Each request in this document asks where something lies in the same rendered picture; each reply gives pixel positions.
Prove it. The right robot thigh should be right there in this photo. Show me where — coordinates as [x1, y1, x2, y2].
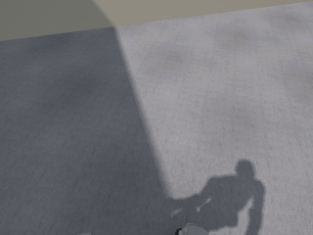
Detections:
[178, 225, 209, 235]

